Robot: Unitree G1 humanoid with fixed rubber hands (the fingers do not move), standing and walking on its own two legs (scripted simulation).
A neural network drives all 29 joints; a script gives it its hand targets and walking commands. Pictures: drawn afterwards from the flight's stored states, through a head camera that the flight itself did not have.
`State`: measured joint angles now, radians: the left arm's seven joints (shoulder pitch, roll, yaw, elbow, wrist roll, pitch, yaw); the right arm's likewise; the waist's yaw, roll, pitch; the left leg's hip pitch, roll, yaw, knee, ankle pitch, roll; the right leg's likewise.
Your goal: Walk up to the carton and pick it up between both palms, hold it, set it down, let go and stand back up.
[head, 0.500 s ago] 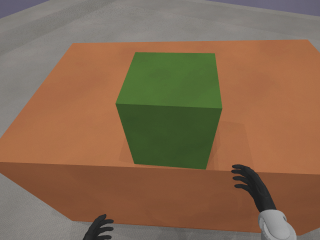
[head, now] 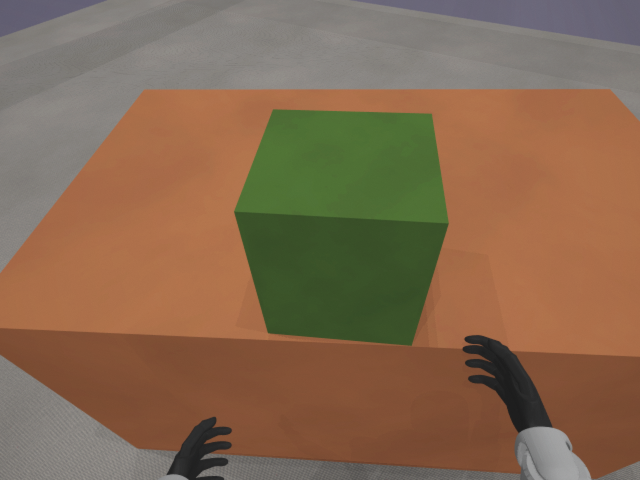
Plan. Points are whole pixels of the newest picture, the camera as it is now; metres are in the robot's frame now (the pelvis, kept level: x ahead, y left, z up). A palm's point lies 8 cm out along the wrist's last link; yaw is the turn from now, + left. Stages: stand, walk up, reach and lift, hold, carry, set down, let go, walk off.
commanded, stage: stand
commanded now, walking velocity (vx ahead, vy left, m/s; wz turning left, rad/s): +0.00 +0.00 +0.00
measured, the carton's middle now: (344, 231) +0.42 +0.01 +0.09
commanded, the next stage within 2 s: none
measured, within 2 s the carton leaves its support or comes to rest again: neither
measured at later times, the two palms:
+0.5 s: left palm out of the picture +0.13 +0.23 -0.10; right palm (523, 408) +0.21 -0.20 +0.00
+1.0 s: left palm out of the picture +0.15 +0.21 -0.10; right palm (522, 408) +0.21 -0.20 +0.01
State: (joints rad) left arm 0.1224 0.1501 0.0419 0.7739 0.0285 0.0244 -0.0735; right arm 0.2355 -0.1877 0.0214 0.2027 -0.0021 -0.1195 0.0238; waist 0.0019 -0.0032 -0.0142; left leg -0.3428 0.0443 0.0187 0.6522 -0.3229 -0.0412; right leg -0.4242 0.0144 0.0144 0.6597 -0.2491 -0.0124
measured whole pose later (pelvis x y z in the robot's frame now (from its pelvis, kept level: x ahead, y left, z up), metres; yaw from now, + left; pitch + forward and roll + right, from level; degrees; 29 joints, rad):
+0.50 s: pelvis +0.00 +0.00 +0.00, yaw +0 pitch +1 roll +1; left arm 0.13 0.17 0.05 0.77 0.03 0.03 -0.07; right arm 0.23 -0.21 0.03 0.19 -0.01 -0.11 0.02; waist 0.01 0.00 -0.01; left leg -0.36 0.04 0.02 0.67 -0.32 -0.04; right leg -0.44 0.01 0.02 0.68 -0.25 -0.01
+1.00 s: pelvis +0.00 +0.00 +0.00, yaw +0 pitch +1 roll +1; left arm 0.13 0.15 0.03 0.77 0.03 0.03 -0.08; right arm 0.23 -0.20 0.02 0.21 0.00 -0.11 0.03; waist -0.01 0.00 -0.02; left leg -0.35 0.04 0.02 0.66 -0.33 -0.03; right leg -0.43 0.01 0.01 0.66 -0.25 -0.01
